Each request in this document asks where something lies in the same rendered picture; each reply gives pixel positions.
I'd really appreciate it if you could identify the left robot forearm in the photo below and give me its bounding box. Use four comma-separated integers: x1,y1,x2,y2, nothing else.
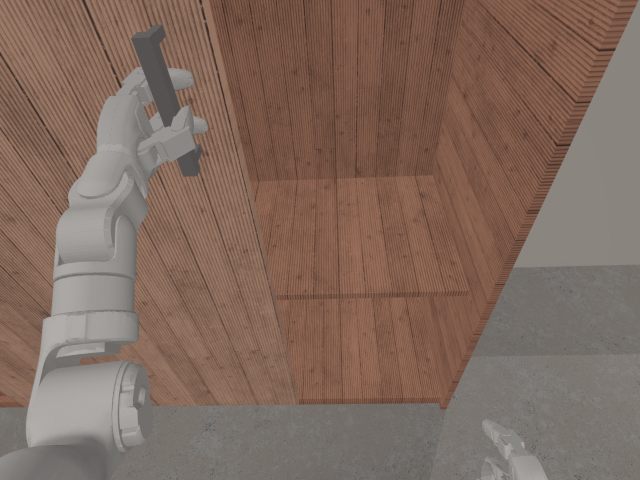
26,151,149,448

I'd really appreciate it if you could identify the robot left hand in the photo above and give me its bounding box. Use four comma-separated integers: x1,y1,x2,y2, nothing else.
97,67,208,181

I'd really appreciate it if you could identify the robot left upper arm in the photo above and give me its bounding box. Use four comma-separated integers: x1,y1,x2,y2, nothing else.
0,360,154,480

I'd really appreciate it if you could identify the robot right hand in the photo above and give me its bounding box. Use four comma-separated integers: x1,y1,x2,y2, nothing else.
476,419,548,480

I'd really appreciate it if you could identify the handle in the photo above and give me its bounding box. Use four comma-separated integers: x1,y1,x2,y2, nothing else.
131,25,202,177

